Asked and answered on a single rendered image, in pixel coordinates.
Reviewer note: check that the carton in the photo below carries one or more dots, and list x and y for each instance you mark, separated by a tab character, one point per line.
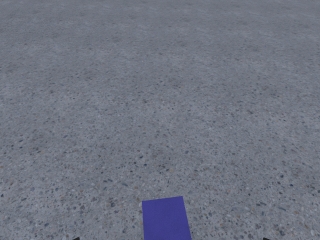
165	219

